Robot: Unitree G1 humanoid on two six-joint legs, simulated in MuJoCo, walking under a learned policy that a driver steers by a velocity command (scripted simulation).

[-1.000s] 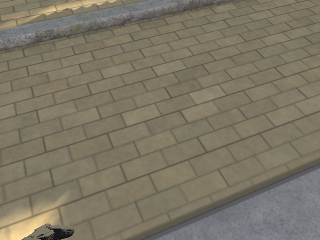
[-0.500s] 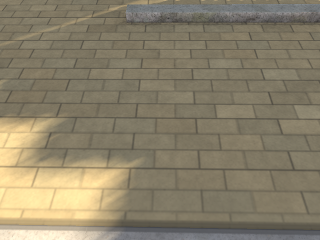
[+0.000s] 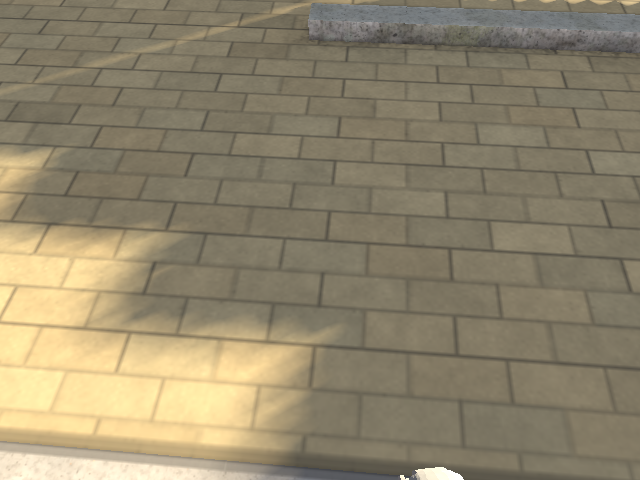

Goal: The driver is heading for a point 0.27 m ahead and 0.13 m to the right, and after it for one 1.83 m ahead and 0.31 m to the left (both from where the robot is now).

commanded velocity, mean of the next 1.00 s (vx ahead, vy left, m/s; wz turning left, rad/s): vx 0.46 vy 0.00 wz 0.02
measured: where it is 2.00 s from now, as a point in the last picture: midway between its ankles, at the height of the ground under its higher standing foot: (298, 245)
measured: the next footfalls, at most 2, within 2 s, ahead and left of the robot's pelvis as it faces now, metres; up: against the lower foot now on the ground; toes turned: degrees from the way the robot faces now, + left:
right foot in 0.24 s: +0.24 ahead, -0.17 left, +0.13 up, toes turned -12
left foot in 0.82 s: +0.64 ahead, -0.02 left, +0.13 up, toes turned -3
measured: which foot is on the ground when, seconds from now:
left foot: down 0.00-0.26, up 0.28-0.80, down 0.82-1.00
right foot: up 0.00-0.22, down 0.24-0.86, up 0.88-1.00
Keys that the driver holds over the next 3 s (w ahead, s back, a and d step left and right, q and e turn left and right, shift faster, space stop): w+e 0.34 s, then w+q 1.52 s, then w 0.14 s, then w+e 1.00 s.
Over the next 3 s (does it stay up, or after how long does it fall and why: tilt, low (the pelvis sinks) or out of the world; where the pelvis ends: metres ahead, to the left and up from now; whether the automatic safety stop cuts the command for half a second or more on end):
stays up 1.52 0.36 0.12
